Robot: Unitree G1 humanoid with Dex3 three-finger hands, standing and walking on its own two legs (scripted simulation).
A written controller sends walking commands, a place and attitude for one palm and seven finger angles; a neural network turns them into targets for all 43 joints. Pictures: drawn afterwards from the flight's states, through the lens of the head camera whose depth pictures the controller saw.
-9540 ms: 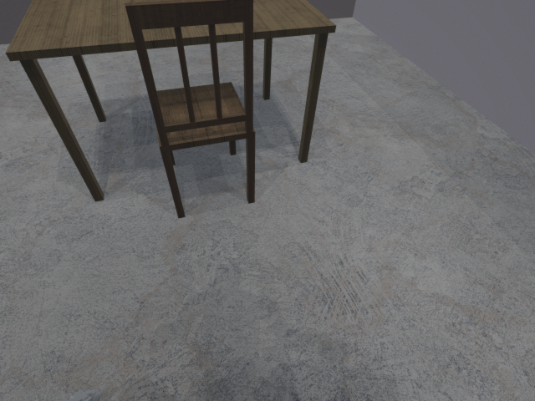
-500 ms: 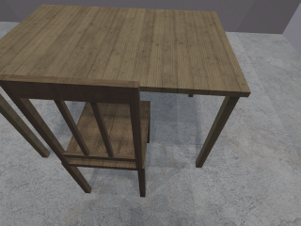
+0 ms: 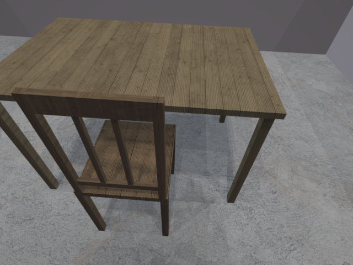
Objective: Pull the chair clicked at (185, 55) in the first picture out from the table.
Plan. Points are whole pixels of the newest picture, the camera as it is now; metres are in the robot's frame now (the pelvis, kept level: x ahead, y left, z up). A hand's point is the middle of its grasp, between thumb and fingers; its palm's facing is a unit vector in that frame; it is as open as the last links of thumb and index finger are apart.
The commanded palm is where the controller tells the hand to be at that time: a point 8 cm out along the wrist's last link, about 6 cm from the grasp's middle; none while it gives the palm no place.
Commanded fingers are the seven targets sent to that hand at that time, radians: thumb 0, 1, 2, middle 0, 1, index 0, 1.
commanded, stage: come to a stop and stand still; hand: left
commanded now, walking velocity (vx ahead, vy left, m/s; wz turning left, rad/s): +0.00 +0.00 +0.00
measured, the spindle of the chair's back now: (92, 153) +0.45 +0.30 -0.08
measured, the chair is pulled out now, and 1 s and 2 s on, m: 0.00 0.00 0.00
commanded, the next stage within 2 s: look again from close up in 0.08 s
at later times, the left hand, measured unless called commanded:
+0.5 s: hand out of the picture +0.01 +0.18 -0.17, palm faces +0.03 -0.98 -0.22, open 7.4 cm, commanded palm none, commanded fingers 0.00 0.90 0.90 -0.20 -0.30 -0.20 -0.30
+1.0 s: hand out of the picture +0.01 +0.18 -0.17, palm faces +0.01 -0.98 -0.21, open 7.4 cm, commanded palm none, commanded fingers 0.00 0.90 0.90 -0.20 -0.30 -0.20 -0.30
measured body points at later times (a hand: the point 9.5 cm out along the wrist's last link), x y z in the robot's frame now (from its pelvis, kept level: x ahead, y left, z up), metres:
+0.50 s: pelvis +0.02 +0.02 +0.00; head +0.01 +0.00 +0.45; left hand +0.01 +0.24 -0.16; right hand +0.00 -0.18 -0.17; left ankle -0.04 +0.12 -0.74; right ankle +0.03 -0.11 -0.74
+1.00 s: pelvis +0.01 +0.00 +0.00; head +0.02 -0.01 +0.45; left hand +0.01 +0.23 -0.15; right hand -0.01 -0.21 -0.17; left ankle -0.04 +0.12 -0.74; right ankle +0.03 -0.11 -0.74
